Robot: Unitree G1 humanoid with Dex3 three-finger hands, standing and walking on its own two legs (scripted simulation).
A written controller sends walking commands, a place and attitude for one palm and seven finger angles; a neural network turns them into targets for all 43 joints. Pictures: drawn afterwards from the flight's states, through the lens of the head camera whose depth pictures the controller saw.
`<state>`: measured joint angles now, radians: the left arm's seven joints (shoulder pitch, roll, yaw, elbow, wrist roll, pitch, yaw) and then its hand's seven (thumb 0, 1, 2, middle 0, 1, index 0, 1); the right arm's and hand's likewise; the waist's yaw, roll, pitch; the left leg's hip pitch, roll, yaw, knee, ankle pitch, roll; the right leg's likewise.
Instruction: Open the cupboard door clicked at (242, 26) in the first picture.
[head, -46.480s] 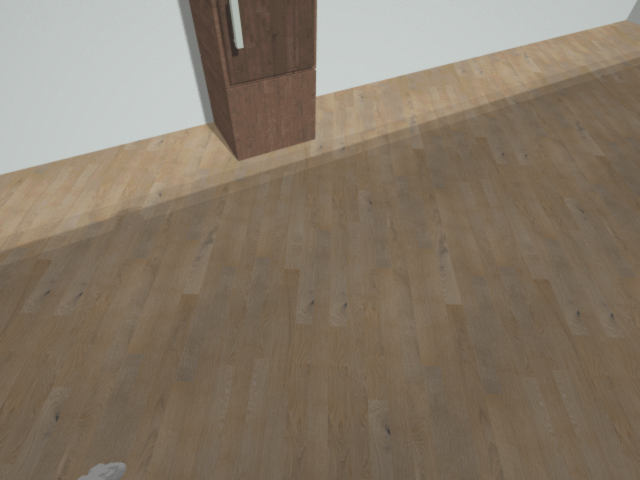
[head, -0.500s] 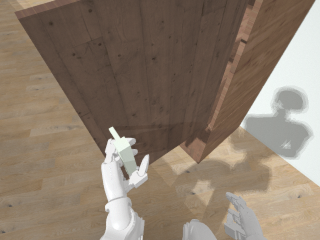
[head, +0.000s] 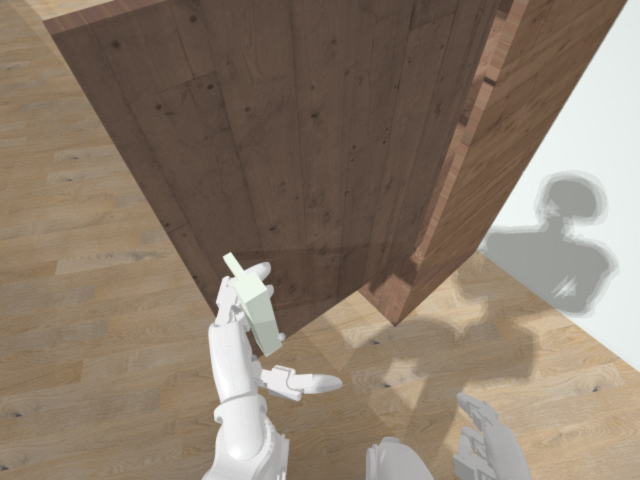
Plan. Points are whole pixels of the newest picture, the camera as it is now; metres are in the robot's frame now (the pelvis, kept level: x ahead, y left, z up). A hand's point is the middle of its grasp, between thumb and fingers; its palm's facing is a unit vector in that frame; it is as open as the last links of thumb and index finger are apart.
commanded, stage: open thumb and fingers to let go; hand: left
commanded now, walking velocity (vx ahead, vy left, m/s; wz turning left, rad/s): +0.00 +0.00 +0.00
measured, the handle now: (252, 306) +0.32 +0.10 +0.02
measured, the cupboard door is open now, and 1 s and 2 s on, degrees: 85 87 87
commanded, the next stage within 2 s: slide the hand sideways off the handle in 0.04 s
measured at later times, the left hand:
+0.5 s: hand (278, 373) +0.24 +0.06 +0.03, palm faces -0.17 -0.99 +0.03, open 16.0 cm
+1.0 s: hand (232, 409) +0.20 +0.11 +0.02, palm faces -0.12 -0.99 -0.01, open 16.0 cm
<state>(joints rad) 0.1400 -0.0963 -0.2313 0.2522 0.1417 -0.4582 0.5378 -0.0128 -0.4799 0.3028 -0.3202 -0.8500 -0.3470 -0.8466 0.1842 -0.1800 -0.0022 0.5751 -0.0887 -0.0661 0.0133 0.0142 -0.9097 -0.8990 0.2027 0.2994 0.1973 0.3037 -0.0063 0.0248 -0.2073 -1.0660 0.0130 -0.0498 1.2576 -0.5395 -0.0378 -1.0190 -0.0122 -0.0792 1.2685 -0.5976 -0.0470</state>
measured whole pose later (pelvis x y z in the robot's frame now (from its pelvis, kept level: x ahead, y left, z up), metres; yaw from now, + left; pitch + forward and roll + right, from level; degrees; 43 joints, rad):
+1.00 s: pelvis +0.00 +0.02 -0.02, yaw -1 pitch +20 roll -1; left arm 0.49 0.13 -0.16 -0.12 -0.07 -0.47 -0.06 -0.02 -0.50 0.30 -0.19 -0.32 -0.21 -0.33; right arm 0.20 -0.21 0.01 0.40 -0.01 -0.02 -0.01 0.01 -0.91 -0.90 0.20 0.30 0.20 0.30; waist 0.00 0.03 -0.20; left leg -1.14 0.02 -0.04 1.39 -0.60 -0.01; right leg -1.09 -0.01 -0.06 1.37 -0.64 -0.02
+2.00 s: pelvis +0.01 +0.03 +0.04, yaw -1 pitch +11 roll -3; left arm 0.66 0.30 0.10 -0.39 -0.20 -0.22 -0.16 -0.02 -0.43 0.32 -0.16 -0.30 -0.16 -0.31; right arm 0.29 -0.22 0.02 0.39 0.05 -0.05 -0.10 0.02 -0.91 -0.90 0.20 0.30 0.20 0.30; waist 0.01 0.04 -0.18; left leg -0.78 0.02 -0.04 1.11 -0.52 0.01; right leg -0.71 0.01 -0.06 1.04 -0.53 0.00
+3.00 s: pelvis +0.04 +0.02 +0.12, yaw -3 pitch -4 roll -1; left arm 0.48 0.34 0.33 -0.42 -0.06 -0.06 0.11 0.01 0.88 0.89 -0.21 -0.30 -0.21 -0.31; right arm 0.21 -0.23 0.02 0.62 0.00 -0.11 -0.09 0.02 -0.91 -0.90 0.20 0.30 0.20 0.30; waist 0.07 0.06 0.00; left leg -0.12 0.02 0.02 0.47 -0.28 0.00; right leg -0.08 0.01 -0.01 0.43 -0.28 0.00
